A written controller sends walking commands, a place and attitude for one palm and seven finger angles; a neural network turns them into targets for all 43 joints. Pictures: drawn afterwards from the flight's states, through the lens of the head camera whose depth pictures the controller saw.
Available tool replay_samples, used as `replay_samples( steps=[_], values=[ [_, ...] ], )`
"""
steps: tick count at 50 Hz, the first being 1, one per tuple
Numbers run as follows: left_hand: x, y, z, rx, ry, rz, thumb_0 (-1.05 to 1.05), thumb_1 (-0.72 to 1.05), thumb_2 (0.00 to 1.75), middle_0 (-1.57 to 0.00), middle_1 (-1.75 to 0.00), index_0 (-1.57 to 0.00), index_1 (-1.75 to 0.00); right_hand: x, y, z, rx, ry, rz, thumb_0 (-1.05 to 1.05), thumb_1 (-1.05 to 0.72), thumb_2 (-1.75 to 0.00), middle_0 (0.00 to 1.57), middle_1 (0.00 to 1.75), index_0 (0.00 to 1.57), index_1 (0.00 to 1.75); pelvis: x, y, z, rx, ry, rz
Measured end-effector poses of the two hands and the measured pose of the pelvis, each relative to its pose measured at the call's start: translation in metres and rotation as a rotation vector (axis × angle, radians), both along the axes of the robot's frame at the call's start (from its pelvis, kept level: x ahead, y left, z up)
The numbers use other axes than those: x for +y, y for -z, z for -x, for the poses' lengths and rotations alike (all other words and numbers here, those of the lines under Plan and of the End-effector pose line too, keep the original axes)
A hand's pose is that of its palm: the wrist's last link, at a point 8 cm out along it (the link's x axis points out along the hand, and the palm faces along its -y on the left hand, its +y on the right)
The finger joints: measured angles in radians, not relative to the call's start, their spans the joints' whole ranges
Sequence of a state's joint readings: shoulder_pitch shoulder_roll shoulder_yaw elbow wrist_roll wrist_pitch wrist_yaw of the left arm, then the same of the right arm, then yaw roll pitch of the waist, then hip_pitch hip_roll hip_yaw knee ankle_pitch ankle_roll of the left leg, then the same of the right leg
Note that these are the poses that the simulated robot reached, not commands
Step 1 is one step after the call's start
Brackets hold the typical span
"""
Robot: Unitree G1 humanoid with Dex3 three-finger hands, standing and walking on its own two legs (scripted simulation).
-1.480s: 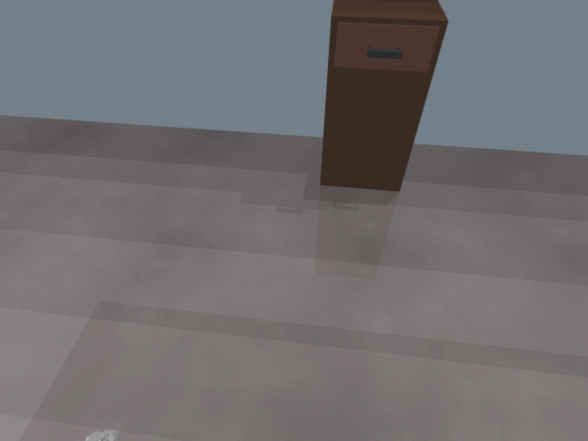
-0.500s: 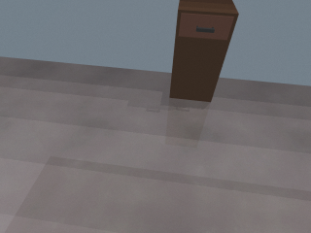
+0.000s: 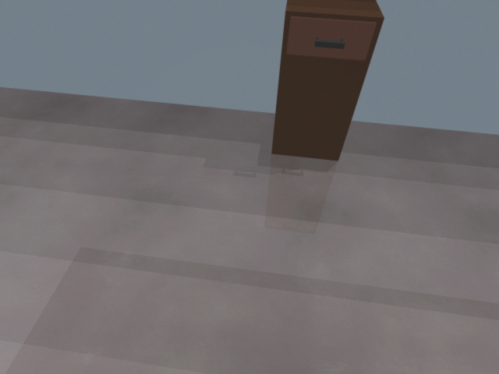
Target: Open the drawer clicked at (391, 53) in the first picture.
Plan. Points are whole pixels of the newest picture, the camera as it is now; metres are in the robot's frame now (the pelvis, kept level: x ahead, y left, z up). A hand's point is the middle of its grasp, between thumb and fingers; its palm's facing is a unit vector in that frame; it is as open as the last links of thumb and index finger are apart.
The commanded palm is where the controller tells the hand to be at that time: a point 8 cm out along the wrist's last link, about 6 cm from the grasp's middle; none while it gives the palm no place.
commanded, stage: walk to a spot facing it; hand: left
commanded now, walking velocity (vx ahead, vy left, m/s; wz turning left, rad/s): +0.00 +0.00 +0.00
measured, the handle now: (329, 42) +1.44 -0.28 -0.07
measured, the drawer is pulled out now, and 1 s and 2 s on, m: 0.00 0.00 0.00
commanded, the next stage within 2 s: none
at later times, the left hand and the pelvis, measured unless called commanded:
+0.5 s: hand out of the picture +0.08 +0.17 -0.18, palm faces -0.11 -0.97 -0.22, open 7.4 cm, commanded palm none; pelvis +0.04 -0.03 -0.02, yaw -10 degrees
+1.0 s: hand (173, 292) +0.32 +0.19 -0.19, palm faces -0.38 -0.90 -0.20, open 7.4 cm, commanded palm none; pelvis +0.23 +0.00 -0.01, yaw -28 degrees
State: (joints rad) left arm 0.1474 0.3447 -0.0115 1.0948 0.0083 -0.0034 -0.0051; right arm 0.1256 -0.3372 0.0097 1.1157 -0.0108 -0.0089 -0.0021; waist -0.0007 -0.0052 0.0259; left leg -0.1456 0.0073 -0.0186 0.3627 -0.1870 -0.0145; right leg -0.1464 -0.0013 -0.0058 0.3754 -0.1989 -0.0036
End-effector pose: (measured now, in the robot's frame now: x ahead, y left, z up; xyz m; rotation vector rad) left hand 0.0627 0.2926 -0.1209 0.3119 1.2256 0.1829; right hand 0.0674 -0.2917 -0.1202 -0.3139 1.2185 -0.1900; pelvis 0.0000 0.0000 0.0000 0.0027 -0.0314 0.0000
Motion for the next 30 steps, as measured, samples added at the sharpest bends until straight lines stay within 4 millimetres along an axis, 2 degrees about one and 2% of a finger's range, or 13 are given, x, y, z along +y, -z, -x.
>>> replay_samples(
  steps=[8,11,17,22,24,27,30],
  values=[
    [-0.001,0.0,-0.003,0.005,0.001,-0.004,0.01,0.9,0.89,-0.2,-0.3,-0.2,-0.3,0.0,0.001,-0.002,-0.006,0.008,0.0,0.0,-0.91,-0.9,0.2,0.3,0.2,0.3,-0.001,0.001,-0.001,0.006,0.017,0.0],
    [-0.007,0.005,-0.002,0.025,0.011,0.004,0.01,0.9,0.89,-0.2,-0.3,-0.2,-0.3,0.005,0.005,0.001,-0.018,0.033,-0.01,0.0,-0.91,-0.9,0.2,0.3,0.2,0.3,-0.001,0.004,-0.001,0.011,0.046,-0.002],
    [-0.032,0.019,-0.001,0.077,0.047,0.064,0.01,0.9,0.89,-0.2,-0.3,-0.2,-0.3,0.017,0.021,0.021,-0.012,0.113,-0.069,0.0,-0.91,-0.9,0.2,0.3,0.2,0.3,-0.006,0.012,-0.014,0.024,0.113,-0.01],
    [-0.063,0.03,-0.011,0.098,0.079,0.092,0.01,0.9,0.89,-0.2,-0.3,-0.2,-0.3,0.012,0.044,0.042,0.031,0.198,-0.111,0.0,-0.9,-0.9,0.2,0.3,0.2,0.3,-0.023,0.024,-0.032,0.019,0.17,-0.003],
    [-0.074,0.032,-0.013,0.084,0.065,0.1,0.01,0.9,0.89,-0.2,-0.3,-0.2,-0.3,0.009,0.048,0.045,0.075,0.21,-0.118,0.0,-0.91,-0.9,0.2,0.3,0.2,0.3,-0.028,0.026,-0.04,0.021,0.169,0.009],
    [-0.088,0.027,-0.011,0.113,0.055,0.116,0.01,0.9,0.89,-0.2,-0.3,-0.2,-0.3,0.007,0.039,0.032,0.084,0.225,-0.124,0.01,-0.91,-0.9,0.2,0.3,0.2,0.3,-0.032,0.017,-0.054,0.029,0.195,0.007],
    [-0.096,0.02,-0.01,0.181,0.073,0.133,0.01,0.9,0.89,-0.2,-0.3,-0.2,-0.3,0.006,0.027,0.003,0.024,0.249,-0.129,0.01,-0.91,-0.9,0.2,0.29,0.2,0.3,-0.033,0.008,-0.07,0.042,0.23,-0.004]
  ],
)
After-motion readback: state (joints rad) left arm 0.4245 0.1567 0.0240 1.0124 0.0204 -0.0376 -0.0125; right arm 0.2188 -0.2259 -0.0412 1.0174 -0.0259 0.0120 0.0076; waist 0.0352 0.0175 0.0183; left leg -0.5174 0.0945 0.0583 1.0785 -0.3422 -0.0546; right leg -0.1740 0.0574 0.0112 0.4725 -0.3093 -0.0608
